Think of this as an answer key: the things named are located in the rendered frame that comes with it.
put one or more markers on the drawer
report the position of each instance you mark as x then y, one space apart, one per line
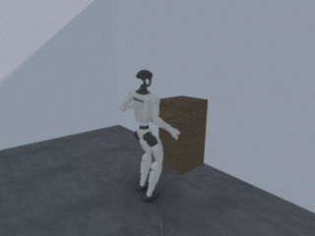
170 116

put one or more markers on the robot right forearm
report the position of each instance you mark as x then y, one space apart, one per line
165 126

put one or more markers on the left robot foot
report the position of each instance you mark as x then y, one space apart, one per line
141 188

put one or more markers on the cabinet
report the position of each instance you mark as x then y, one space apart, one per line
188 151

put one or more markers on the robot left forearm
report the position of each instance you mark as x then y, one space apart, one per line
130 105

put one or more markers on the left robot upper arm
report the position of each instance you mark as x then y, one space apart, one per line
127 99

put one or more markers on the right robot upper arm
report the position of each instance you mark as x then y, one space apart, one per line
154 102

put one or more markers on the left robot thigh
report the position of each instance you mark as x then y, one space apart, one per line
147 157

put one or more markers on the right robot hand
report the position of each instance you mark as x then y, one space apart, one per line
175 133

